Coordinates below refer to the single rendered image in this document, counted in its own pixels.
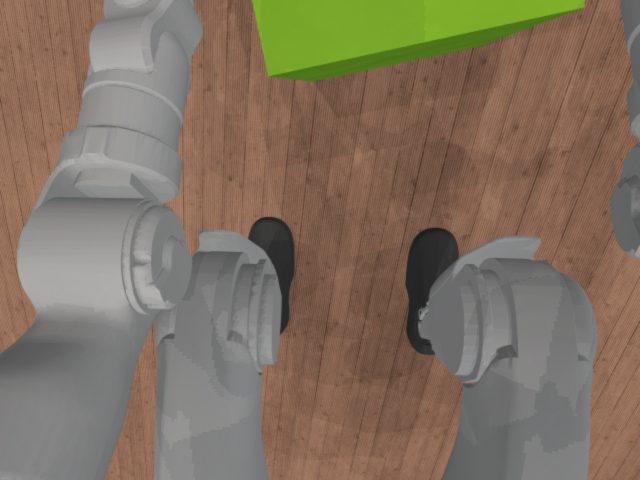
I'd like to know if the left robot upper arm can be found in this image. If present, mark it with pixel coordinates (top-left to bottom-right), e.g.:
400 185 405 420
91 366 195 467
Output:
0 197 192 480

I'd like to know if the left robot thigh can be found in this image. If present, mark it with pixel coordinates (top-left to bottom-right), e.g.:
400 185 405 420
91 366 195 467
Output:
154 251 282 480

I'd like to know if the right robot shin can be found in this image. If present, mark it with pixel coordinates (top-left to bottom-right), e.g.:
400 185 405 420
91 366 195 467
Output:
418 235 597 365

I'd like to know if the right robot forearm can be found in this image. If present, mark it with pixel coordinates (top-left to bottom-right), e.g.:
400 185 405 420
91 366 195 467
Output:
620 0 640 139

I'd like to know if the left robot forearm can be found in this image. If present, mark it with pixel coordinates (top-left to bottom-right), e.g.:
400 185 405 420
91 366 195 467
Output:
17 0 203 291

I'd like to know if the right robot upper arm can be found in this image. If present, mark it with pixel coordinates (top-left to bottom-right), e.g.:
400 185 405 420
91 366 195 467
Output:
610 142 640 258

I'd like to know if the carton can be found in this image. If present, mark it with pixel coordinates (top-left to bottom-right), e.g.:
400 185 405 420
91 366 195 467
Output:
252 0 585 82

